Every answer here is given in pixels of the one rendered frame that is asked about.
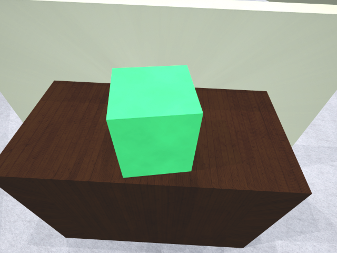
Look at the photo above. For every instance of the pedestal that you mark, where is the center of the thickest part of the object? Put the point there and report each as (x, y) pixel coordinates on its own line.
(61, 165)

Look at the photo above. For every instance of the carton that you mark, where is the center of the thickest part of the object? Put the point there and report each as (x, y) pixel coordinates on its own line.
(154, 118)

